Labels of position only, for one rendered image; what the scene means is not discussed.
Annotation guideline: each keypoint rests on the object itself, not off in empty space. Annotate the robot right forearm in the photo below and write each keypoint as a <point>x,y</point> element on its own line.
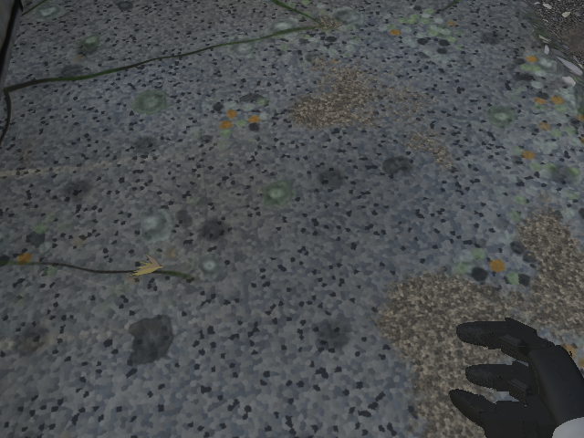
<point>570,429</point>

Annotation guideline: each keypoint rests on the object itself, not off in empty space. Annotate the right robot hand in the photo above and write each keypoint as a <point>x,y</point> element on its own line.
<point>551,386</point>

